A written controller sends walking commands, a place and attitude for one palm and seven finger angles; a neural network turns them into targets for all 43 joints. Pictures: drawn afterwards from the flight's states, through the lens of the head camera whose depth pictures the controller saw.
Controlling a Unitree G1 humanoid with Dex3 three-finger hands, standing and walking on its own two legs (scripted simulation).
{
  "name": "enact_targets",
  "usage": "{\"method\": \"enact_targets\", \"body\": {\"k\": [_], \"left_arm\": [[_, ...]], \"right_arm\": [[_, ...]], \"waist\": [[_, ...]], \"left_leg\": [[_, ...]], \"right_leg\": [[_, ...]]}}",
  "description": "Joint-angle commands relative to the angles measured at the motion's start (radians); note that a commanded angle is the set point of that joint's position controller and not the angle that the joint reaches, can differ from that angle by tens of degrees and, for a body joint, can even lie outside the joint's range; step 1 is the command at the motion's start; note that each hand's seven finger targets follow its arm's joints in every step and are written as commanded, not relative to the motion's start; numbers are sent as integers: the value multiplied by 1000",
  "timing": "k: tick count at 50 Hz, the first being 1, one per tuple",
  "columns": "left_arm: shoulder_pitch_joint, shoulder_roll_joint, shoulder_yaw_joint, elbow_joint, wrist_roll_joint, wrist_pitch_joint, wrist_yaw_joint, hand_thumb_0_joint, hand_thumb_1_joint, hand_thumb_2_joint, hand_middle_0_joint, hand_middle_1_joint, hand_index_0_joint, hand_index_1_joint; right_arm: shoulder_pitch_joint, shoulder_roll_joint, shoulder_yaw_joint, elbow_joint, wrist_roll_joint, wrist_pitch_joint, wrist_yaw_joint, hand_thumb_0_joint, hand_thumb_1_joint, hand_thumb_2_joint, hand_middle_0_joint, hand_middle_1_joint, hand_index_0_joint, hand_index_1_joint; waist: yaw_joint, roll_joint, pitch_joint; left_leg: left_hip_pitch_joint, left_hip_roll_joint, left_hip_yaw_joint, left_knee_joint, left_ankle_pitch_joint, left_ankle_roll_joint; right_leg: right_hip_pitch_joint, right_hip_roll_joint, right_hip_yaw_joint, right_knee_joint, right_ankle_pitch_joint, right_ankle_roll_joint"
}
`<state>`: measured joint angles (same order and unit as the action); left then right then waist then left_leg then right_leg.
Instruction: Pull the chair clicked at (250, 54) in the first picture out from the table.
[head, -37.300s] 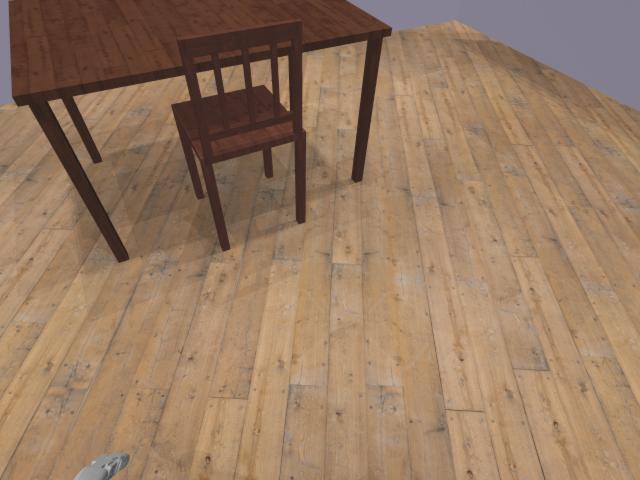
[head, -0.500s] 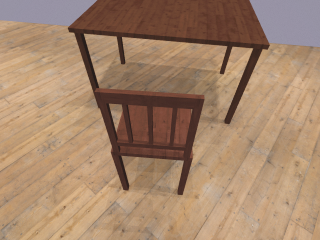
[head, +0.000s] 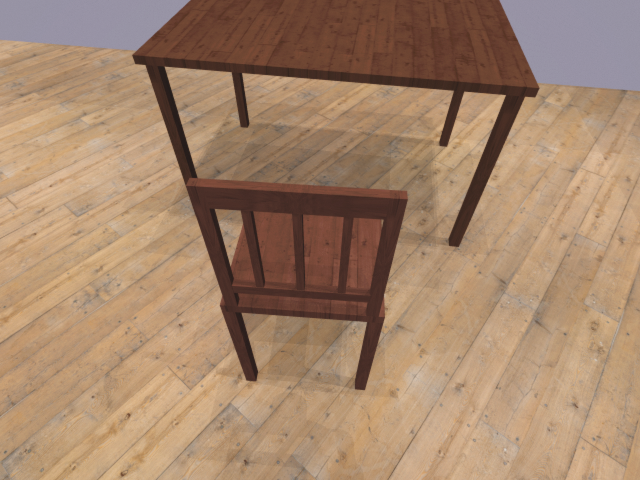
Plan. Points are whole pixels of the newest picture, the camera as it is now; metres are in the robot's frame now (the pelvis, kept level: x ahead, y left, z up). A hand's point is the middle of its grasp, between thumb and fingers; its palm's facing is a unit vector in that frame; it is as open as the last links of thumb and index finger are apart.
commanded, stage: look to check the result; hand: left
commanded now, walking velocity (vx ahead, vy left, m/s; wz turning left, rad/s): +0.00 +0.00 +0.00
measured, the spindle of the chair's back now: (299, 253) +0.52 +0.08 -0.11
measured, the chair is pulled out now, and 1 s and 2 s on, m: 0.54 0.54 0.54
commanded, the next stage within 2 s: stand and wait in 0.02 s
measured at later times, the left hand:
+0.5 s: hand out of the picture -0.01 +0.16 -0.18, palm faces +0.06 -0.98 -0.16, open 7.3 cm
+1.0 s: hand out of the picture -0.01 +0.16 -0.18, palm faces +0.06 -0.98 -0.16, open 7.3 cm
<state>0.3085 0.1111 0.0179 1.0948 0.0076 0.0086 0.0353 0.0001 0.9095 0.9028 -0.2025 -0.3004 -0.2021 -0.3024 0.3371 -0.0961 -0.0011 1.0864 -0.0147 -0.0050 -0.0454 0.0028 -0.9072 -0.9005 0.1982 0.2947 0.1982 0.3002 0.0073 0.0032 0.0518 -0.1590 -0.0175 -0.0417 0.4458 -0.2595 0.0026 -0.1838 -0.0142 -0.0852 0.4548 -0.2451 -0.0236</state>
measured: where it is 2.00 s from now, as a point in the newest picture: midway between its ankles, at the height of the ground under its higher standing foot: outside the picture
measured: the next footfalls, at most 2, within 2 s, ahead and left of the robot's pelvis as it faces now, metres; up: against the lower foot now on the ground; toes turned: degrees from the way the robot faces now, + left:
none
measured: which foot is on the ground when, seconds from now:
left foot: down 0.00-1.00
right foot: down 0.00-1.00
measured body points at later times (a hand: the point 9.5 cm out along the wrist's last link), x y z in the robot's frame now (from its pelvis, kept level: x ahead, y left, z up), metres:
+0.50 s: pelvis +0.00 +0.00 +0.00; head +0.02 +0.00 +0.45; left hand -0.01 +0.21 -0.16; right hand -0.02 -0.20 -0.16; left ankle -0.01 +0.12 -0.74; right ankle +0.00 -0.10 -0.74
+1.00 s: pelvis +0.00 +0.00 +0.00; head +0.02 +0.00 +0.45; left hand -0.01 +0.21 -0.16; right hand -0.02 -0.20 -0.16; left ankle -0.01 +0.12 -0.74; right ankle +0.00 -0.10 -0.74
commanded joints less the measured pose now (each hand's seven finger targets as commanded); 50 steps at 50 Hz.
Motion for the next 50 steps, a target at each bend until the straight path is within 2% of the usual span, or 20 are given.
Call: {"method": "enact_targets", "body": {"k": [1,3,6,12,16,20,24,25,34,35,36,42,44,50], "left_arm": [[89,85,17,-25,-1,-13,9,0,900,900,-200,-300,-200,-300],[88,85,17,-25,-2,-13,9,0,900,900,-200,-300,-200,-300],[87,86,18,-26,-1,-11,9,0,900,900,-200,-300,-200,-300],[86,87,17,-27,-1,-10,8,0,900,900,-200,-300,-200,-300],[88,84,18,-27,-1,-11,8,0,900,900,-200,-300,-200,-300],[91,83,16,-25,-1,-12,8,0,900,900,-200,-300,-200,-300],[89,86,18,-26,-2,-13,9,0,900,900,-200,-300,-200,-300],[90,84,17,-25,-2,-12,9,0,900,900,-200,-300,-200,-300],[92,82,17,-23,-2,-12,9,0,900,900,-200,-300,-200,-300],[93,83,15,-24,-1,-11,9,0,900,900,-200,-300,-200,-300],[90,81,17,-25,-1,-11,9,0,900,900,-200,-300,-200,-300],[91,81,17,-22,-1,-12,9,0,900,900,-200,-300,-200,-300],[87,83,18,-25,-1,-12,9,0,900,900,-200,-300,-200,-300],[88,82,19,-23,-1,-12,9,0,900,900,-200,-300,-200,-300]], "right_arm": [[92,-70,-12,-14,2,-11,-4,0,-900,-900,200,300,200,300],[91,-70,-12,-12,3,-12,-3,0,-900,-900,200,300,200,300],[90,-69,-12,-12,2,-10,-3,0,-900,-900,200,300,200,300],[92,-70,-13,-15,2,-9,-3,0,-900,-900,200,300,200,300],[87,-71,-13,-13,3,-12,-4,0,-900,-900,200,300,200,300],[84,-71,-13,-13,5,-11,-5,0,-900,-900,200,300,200,300],[92,-71,-12,-11,4,-13,-4,0,-900,-900,200,300,200,300],[85,-68,-13,-11,5,-11,-5,0,-900,-900,200,300,200,300],[85,-71,-13,-7,4,-12,-5,0,-900,-900,200,300,200,300],[81,-70,-12,-7,5,-10,-5,0,-900,-900,200,300,200,300],[85,-72,-13,-9,4,-11,-6,0,-900,-900,200,300,200,300],[82,-74,-12,-7,5,-13,-6,0,-900,-900,200,300,200,300],[87,-75,-12,-8,4,-14,-6,0,-900,-900,200,300,200,300],[85,-71,-12,-6,5,-14,-7,0,-900,-900,200,300,200,300]], "waist": [[-1,2,52],[0,1,41],[1,25,66],[-2,-4,65],[2,22,48],[2,-3,51],[-1,2,33],[2,8,52],[0,6,53],[3,11,70],[-1,25,61],[2,-3,52],[-1,11,40],[3,7,57]], "left_leg": [[-68,78,-54,-75,155,41],[-61,79,-56,-77,155,42],[-79,81,-55,-83,137,41],[-74,76,-57,-80,115,41],[-62,82,-59,-80,148,44],[-55,83,-56,-80,150,45],[-52,82,-55,-77,161,43],[-58,81,-53,-79,157,43],[-50,83,-53,-82,156,42],[-56,84,-52,-86,144,44],[-56,83,-56,-86,145,44],[-48,85,-55,-85,158,45],[-43,84,-58,-88,162,45],[-52,85,-55,-92,164,46]], "right_leg": [[19,-93,99,-97,82,-33],[22,-94,101,-94,81,-32],[17,-90,97,-99,62,-31],[5,-91,102,-105,28,-31],[18,-90,94,-95,69,-29],[14,-88,95,-100,77,-30],[30,-92,98,-93,90,-29],[21,-89,96,-98,85,-30],[17,-91,98,-94,83,-29],[6,-86,96,-102,69,-28],[13,-87,102,-99,70,-29],[21,-90,98,-96,89,-26],[26,-88,98,-91,90,-26],[25,-85,93,-94,92,-27]]}}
